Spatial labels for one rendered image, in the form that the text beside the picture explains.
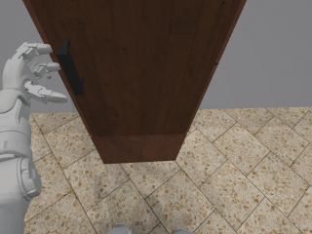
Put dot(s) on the robot left forearm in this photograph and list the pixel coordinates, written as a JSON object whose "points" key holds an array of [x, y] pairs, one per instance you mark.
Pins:
{"points": [[15, 130]]}

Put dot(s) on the left robot shin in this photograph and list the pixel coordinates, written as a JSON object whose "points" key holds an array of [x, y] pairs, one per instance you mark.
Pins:
{"points": [[119, 225]]}

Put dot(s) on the robot left hand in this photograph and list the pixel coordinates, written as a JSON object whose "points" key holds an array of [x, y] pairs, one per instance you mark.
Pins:
{"points": [[16, 73]]}

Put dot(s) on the left robot upper arm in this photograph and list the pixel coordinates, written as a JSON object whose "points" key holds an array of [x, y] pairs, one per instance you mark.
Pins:
{"points": [[19, 184]]}

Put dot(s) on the cupboard door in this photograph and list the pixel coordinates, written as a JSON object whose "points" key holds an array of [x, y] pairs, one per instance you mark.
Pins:
{"points": [[144, 63]]}

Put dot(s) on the handle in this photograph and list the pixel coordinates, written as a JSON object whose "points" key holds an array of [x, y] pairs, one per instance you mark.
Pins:
{"points": [[66, 61]]}

